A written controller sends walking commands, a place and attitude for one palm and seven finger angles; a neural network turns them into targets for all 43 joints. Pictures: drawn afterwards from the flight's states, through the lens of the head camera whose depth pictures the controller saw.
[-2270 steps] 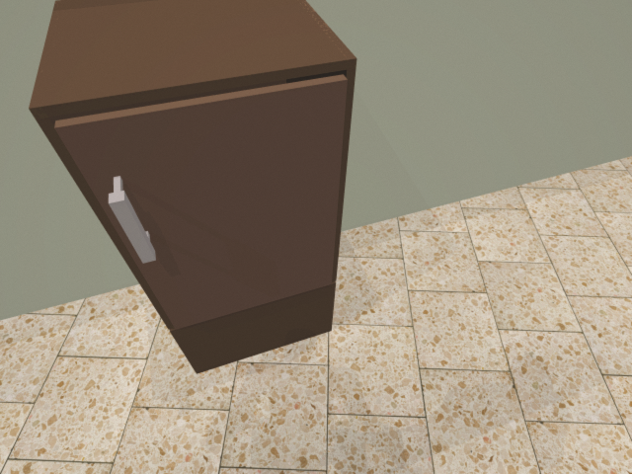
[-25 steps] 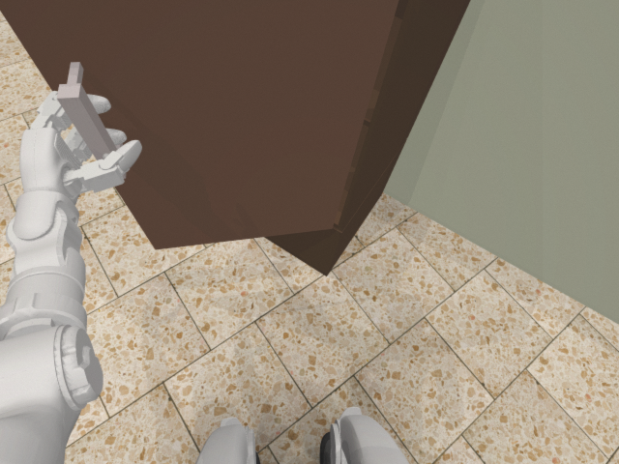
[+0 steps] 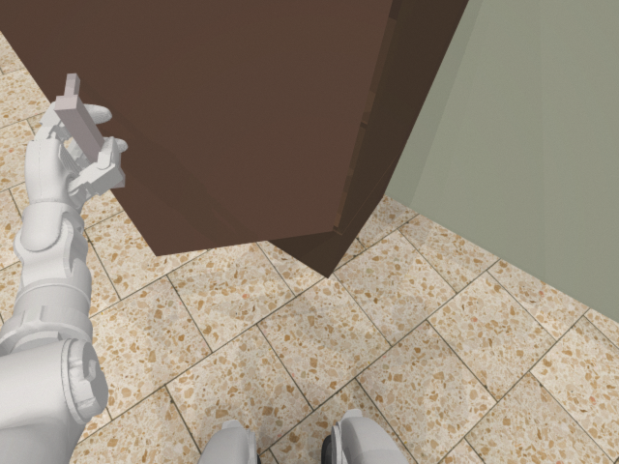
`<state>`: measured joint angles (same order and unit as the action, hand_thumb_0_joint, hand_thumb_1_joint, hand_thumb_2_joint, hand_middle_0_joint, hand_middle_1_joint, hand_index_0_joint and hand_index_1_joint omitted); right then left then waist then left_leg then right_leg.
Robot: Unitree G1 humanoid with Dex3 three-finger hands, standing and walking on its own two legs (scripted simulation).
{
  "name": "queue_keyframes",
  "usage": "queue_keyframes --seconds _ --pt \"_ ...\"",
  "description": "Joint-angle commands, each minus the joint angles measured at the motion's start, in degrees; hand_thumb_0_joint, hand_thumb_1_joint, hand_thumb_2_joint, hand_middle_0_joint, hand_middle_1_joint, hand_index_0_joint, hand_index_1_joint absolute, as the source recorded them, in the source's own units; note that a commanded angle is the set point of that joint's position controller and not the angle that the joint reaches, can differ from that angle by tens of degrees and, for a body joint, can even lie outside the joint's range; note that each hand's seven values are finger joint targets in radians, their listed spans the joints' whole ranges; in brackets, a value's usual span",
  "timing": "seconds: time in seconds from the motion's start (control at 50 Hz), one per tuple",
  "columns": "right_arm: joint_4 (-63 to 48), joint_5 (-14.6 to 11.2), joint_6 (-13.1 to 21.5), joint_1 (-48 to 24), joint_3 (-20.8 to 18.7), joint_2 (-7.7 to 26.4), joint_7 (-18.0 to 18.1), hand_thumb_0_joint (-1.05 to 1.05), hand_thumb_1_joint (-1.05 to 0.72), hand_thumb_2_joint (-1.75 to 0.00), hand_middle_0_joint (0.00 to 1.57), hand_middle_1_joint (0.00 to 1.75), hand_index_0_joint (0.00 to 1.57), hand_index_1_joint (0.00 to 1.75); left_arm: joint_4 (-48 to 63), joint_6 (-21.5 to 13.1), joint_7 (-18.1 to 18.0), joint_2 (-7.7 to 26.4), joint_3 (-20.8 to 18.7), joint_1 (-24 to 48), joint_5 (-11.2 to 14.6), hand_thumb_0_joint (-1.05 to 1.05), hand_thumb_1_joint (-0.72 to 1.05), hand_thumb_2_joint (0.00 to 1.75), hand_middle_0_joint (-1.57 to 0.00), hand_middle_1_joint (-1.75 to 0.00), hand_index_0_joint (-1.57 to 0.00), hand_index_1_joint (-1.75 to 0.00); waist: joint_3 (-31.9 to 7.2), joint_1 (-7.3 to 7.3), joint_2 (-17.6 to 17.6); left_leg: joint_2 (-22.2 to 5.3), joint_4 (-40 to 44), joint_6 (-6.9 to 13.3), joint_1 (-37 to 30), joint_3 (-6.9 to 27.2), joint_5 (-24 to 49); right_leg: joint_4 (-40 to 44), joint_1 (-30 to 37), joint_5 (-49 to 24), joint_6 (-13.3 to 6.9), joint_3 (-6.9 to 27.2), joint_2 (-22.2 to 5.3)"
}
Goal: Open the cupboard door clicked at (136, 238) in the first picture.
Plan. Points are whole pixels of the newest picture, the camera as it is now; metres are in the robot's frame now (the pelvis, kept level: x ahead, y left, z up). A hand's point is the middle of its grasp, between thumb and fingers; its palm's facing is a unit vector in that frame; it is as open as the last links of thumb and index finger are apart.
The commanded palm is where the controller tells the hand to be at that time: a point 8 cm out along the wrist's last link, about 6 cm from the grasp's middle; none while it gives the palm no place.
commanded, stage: pull the door open along its arc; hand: left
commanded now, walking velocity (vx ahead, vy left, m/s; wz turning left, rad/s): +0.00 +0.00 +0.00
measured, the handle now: (96, 135) +0.53 +0.26 +0.06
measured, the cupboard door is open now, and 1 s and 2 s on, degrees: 44 84 84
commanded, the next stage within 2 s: open thumb and fingers to let go in 0.92 s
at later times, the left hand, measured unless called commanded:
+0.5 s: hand (150, 245) +0.36 +0.16 +0.07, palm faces +0.43 -0.90 +0.09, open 6.2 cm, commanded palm +0.30 +0.21 +0.06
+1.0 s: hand (237, 324) +0.27 +0.07 +0.07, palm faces +0.44 -0.90 -0.02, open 6.1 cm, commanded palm +0.22 +0.11 +0.06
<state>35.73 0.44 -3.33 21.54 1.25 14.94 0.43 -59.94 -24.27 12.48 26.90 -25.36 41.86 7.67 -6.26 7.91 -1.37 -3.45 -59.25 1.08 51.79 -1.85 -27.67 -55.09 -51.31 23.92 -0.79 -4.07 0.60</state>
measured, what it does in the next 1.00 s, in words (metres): stands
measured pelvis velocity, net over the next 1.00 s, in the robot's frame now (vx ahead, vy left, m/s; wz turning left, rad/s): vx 0.02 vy -0.04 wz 0.07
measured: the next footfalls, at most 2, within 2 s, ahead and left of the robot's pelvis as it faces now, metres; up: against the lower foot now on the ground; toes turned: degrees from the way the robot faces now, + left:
none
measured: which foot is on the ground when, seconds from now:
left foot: down 0.00-1.00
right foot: down 0.00-1.00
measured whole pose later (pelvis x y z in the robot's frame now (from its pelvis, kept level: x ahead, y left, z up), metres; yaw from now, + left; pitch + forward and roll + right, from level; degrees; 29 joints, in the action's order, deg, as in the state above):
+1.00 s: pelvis +0.02 -0.04 +0.02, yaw +4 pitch +11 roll +0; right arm 31.3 4.4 1.0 12.8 -0.3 10.6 -0.9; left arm -1.0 -16.0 -31.4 -4.5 13.4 -16.1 -5.6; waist -7.8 0.3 -1.7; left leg -1.8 -53.3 -1.8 37.1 0.5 -26.9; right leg -53.6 -37.4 27.0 -3.3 -6.3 -0.8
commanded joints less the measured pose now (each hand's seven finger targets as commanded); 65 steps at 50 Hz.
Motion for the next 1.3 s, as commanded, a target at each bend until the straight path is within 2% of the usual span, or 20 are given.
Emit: queue_keyframes --seconds 0.0,0.04,0.18,0.22,0.24,0.26,0.34,0.38,0.46,0.5,0.54,0.58,0.7,0.76,0.9,0.98,1.0,1.06,1.16,1.28 --pt "-5.1 -0.4 1.1 6.7 -3.7 9.7 0.4 0.0 -0.9 -0.9 0.2 0.3 0.2 0.3 15.5 -4.3 1.7 12.2 -0.1 11.5 1.6 0.0 0.9 0.9 -0.4 -1.35 -0.4 -1.35 -27.6 -2.79 -4.9 2.2 7.3 0.1 -17.7 2.8 27.1 5.1 17.6 -23.5 -0.4 2.2 1.9" --pt "-6.1 -0.7 1.1 5.8 -3.9 9.5 0.3 0.0 -0.9 -0.9 0.2 0.3 0.2 0.3 18.3 -3.7 1.9 10.5 0.5 7.1 2.5 0.0 0.9 0.9 -0.4 -1.35 -0.4 -1.35 -26.6 -3.34 -2.6 2.4 8.1 0.5 -15.9 2.1 25.5 5.8 20.2 -24.2 -0.2 2.4 1.8" --pt "-9.3 -1.7 2.0 1.9 -4.2 8.5 -0.2 0.0 -0.9 -0.9 0.2 0.3 0.2 0.3 30.3 -2.5 1.2 3.5 3.4 -10.9 5.6 0.0 0.9 0.9 -0.4 -1.35 -0.4 -1.35 -22.3 -5.66 -2.5 2.7 10.6 0.5 -16.3 0.9 25.5 7.1 23.2 -25.4 -0.5 2.2 1.6" --pt "-9.7 -1.8 2.4 0.7 -4.3 8.2 -0.3 0.0 -0.9 -0.9 0.2 0.3 0.2 0.3 32.8 -2.2 0.4 1.6 3.8 -14.9 6.2 0.0 0.9 0.9 -0.4 -1.35 -0.4 -1.35 -20.8 -5.88 0.3 2.8 11.2 0.5 -15.4 0.7 24.0 7.4 24.0 -25.4 -0.3 2.0 1.4" --pt "-10.2 -1.6 3.1 -1.9 -4.4 6.3 -0.3 0.0 -0.9 -0.9 0.2 0.3 0.2 0.3 37.6 -1.9 -7.9 -0.5 -2.7 -15.0 9.6 0.0 0.9 0.9 -0.4 -1.35 -0.4 -1.35 -19.5 -10.48 0.5 3.3 12.1 -0.2 -13.4 0.8 22.9 7.9 23.8 -23.2 -0.2 1.2 1.2" --pt "-10.2 -1.2 3.8 -2.3 -4.4 6.2 -0.8 0.0 -0.9 -0.9 0.2 0.3 0.2 0.3 38.5 -1.4 -12.1 -5.7 2.1 -18.6 8.1 0.0 0.9 0.9 -0.4 -1.35 -0.4 -1.35 -19.1 -8.75 -1.3 3.3 12.2 -0.5 -14.9 0.5 22.4 7.8 22.7 -22.0 0.0 0.9 1.1" --pt "-9.8 0.0 4.6 -3.9 -4.4 5.6 -1.9 0.0 -0.9 -0.9 0.2 0.3 0.2 0.3 43.1 -1.2 -22.6 -11.0 5.4 -24.1 4.1 0.0 0.9 0.9 -0.4 -1.35 -0.4 -1.35 -17.1 -8.62 2.5 3.2 11.6 -0.9 -14.1 1.0 21.8 6.7 21.8 -20.9 -0.2 0.5 0.5" --pt "-9.7 1.0 4.7 -4.9 -4.5 5.0 -1.9 0.0 -0.9 -0.9 0.2 0.3 0.2 0.3 46.5 -1.4 -28.0 -12.9 7.6 -22.9 0.9 0.0 0.9 0.9 -0.4 -1.35 -0.4 -1.35 -17.7 -8.47 2.4 3.2 10.9 -0.9 -14.3 1.2 21.5 6.1 21.7 -20.5 -0.3 0.8 0.3" --pt "-10.1 2.4 4.5 -7.6 -4.2 3.9 -2.3 0.0 -0.9 -0.9 0.2 0.3 0.2 0.3 49.5 0.2 -37.4 -20.7 14.6 -24.5 -5.0 0.0 0.9 0.9 -0.4 -1.35 -0.4 -1.35 -17.3 -8.43 1.3 3.4 10.8 -1.0 -15.0 1.3 19.5 6.3 20.9 -17.9 -0.5 0.9 -0.4" --pt "-10.3 2.8 4.2 -8.1 -4.3 3.5 -2.4 0.0 -0.9 -0.9 0.2 0.3 0.2 0.3 51.2 1.5 -40.6 -23.2 18.7 -26.3 -8.3 0.0 0.9 0.9 -0.4 -1.35 -0.4 -1.35 -18.1 -7.85 2.4 3.5 10.7 -0.7 -16.0 1.3 19.5 6.9 21.4 -18.3 -0.5 1.0 -0.4" --pt "-10.4 3.0 4.1 -8.5 -4.3 3.2 -2.3 0.0 -0.9 -0.9 0.2 0.3 0.2 0.3 53.2 2.3 -41.7 -26.4 22.9 -28.2 -9.8 0.0 0.9 0.9 -0.4 -1.35 -0.4 -1.35 -18.9 -7.53 3.0 3.4 10.7 -0.7 -17.0 1.3 19.6 7.2 22.3 -19.2 -0.6 1.0 -0.5" --pt "-10.6 3.2 4.0 -8.8 -4.5 3.1 -1.8 0.0 -0.9 -0.9 0.2 0.3 0.2 0.3 54.4 2.9 -42.0 -27.6 25.5 -29.0 -10.8 0.0 0.9 0.9 -0.4 -1.35 -0.4 -1.35 -18.3 -6.71 6.2 3.4 10.7 -0.5 -16.8 1.5 18.4 8.3 23.2 -19.2 -0.4 1.4 -0.5" --pt "-11.0 3.3 4.5 -11.9 -3.8 2.0 -0.9 0.0 -0.9 -0.9 0.2 0.3 0.2 0.3 59.2 3.3 -42.3 -31.8 31.7 -32.9 -11.7 0.0 0.9 0.9 -0.4 -1.35 -0.4 -1.35 -14.3 -6.76 4.8 3.7 11.4 -0.4 -17.4 1.8 15.5 10.1 23.2 -16.5 -0.4 2.0 -1.2" --pt "-11.7 3.4 5.1 -12.5 -3.6 1.4 -1.1 0.0 -0.9 -0.9 0.2 0.3 0.2 0.3 61.8 3.5 -43.0 -34.5 35.0 -38.5 -12.4 0.0 0.9 0.9 -0.4 -1.35 -0.4 -1.35 -13.5 -7.27 3.4 3.7 11.6 -0.5 -18.2 1.9 15.9 9.9 23.4 -16.8 -0.6 1.6 -1.3" --pt "-14.1 3.7 7.3 -13.8 -2.9 0.0 -1.3 0.0 -0.9 -0.9 0.2 0.3 0.2 0.3 71.4 5.1 -43.3 -38.4 41.7 -55.7 -14.5 0.0 0.9 0.9 -0.4 -1.35 -0.4 -1.35 -13.8 -8.01 6.3 4.0 10.9 -0.4 -17.8 2.2 17.4 9.8 26.6 -22.7 -0.1 2.2 -2.2" --pt "-13.0 4.0 7.8 -14.6 -2.4 0.0 -0.4 0.0 -0.9 -0.9 0.2 0.3 0.2 0.3 70.4 5.5 -45.4 -36.0 39.4 -49.4 -15.6 0.0 0.9 0.9 -0.4 -1.35 -0.4 -1.35 -8.9 -7.38 5.5 4.3 9.9 -0.6 -15.3 3.0 12.6 10.8 21.8 -13.7 -0.4 3.0 -2.1" --pt "-12.2 4.2 7.8 -15.5 -2.3 0.1 0.0 0.0 -0.9 -0.9 0.2 0.3 0.2 0.3 68.9 5.5 -46.2 -34.4 37.3 -44.6 -15.4 0.0 0.9 0.9 -0.4 -1.35 -0.4 -1.35 -7.5 -7.01 4.9 4.5 9.1 -0.6 -14.3 3.0 10.7 11.3 19.8 -10.6 -0.2 3.7 -2.5" --pt "-11.3 4.3 8.0 -16.2 -2.2 -0.4 0.6 0.0 -0.9 -0.9 0.2 0.3 0.2 0.3 66.4 5.2 -46.9 -33.7 34.8 -42.9 -14.2 0.0 0.69 0.81 -0.38 -1.33 -0.38 -1.33 -9.6 -7.79 6.6 5.0 8.0 -0.8 -12.8 3.2 8.7 12.7 20.5 -6.9 0.3 6.4 -3.6" --pt "-11.8 4.2 8.0 -14.7 -2.7 -0.6 0.6 0.0 -0.9 -0.9 0.2 0.3 0.2 0.3 68.4 5.5 -46.1 -34.9 36.3 -45.1 -14.0 0.0 0.34 0.66 -0.36 -1.29 -0.36 -1.29 -15.8 -8.29 5.7 4.9 8.4 -0.9 -14.9 2.6 12.9 10.8 25.3 -17.3 0.7 6.1 -3.8" --pt "-11.8 4.0 7.8 -14.5 -2.6 -0.2 0.7 0.0 -0.9 -0.9 0.2 0.3 0.2 0.3 68.1 5.6 -44.7 -34.6 36.6 -46.2 -13.7 0.0 -0.08 0.48 -0.33 -1.24 -0.33 -1.24 -12.7 -7.19 8.5 4.6 8.5 -0.8 -13.7 3.1 12.0 11.9 25.0 -17.5 1.2 6.6 -4.1"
